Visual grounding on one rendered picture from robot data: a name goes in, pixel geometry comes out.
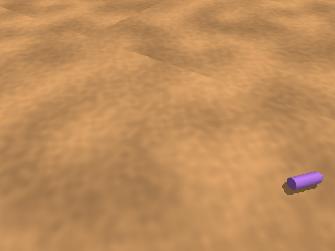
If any bottle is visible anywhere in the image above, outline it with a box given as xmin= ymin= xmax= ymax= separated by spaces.
xmin=287 ymin=171 xmax=323 ymax=190

